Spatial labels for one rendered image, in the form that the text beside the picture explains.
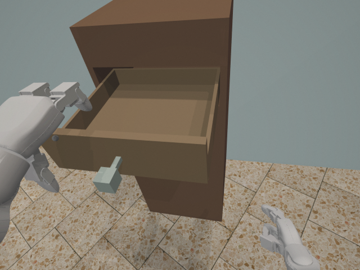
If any robot left forearm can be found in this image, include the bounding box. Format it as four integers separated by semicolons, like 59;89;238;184
0;147;30;243

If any robot right forearm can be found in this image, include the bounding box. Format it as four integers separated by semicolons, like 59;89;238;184
283;244;321;270

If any handle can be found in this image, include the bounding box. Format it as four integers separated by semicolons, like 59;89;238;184
92;156;123;194

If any drawer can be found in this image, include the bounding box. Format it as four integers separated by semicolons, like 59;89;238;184
41;67;220;184

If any cabinet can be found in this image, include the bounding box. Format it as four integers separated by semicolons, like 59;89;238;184
69;0;233;222

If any robot left hand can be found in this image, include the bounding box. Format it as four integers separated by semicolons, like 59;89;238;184
0;82;92;193

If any robot right hand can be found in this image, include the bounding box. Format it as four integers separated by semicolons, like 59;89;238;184
260;204;303;257

